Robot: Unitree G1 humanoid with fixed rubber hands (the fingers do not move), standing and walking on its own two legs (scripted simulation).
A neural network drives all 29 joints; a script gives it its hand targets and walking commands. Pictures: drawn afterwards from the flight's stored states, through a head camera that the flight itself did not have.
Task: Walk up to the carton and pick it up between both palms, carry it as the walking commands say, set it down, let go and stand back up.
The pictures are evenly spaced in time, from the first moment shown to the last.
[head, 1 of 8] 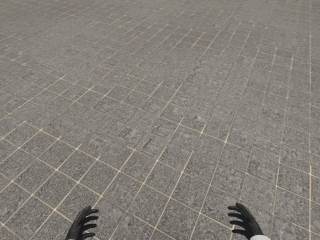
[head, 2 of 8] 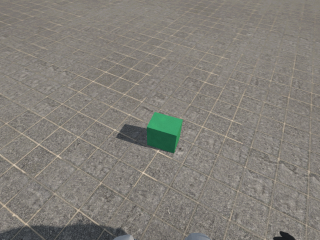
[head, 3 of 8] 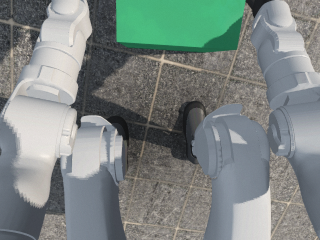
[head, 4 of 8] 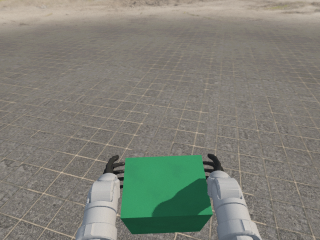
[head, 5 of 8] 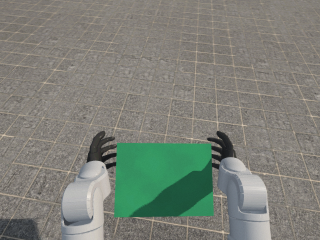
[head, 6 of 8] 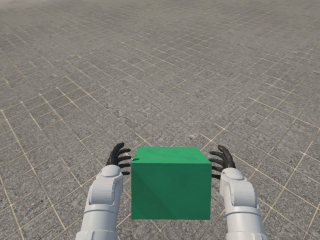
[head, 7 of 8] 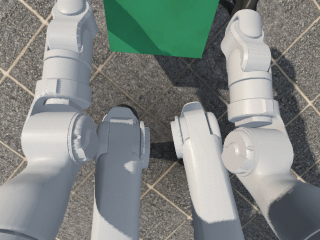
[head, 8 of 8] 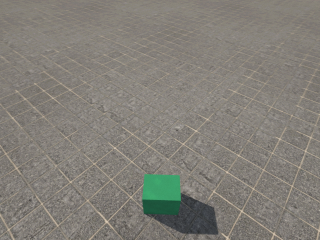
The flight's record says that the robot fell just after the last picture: no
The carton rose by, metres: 0.68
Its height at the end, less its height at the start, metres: +0.00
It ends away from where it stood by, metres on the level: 3.94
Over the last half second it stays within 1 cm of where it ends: yes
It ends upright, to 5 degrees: yes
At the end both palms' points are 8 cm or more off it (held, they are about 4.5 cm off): yes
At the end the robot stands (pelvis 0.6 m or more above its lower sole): yes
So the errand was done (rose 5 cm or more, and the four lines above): yes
